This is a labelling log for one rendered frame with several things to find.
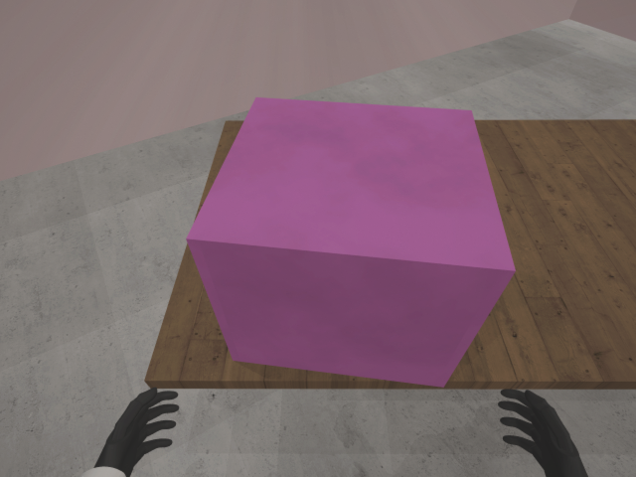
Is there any table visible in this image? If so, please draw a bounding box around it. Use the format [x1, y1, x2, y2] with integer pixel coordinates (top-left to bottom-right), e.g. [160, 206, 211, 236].
[144, 119, 636, 390]

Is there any right robot hand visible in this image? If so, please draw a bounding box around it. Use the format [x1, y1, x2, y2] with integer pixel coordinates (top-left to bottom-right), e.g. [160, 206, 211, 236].
[498, 389, 588, 477]

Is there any left robot hand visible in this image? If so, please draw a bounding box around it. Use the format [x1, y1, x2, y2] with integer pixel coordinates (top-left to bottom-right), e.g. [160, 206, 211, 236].
[93, 388, 179, 477]

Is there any carton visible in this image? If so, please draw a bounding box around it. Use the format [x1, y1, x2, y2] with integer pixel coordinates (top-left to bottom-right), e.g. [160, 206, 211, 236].
[186, 97, 516, 388]

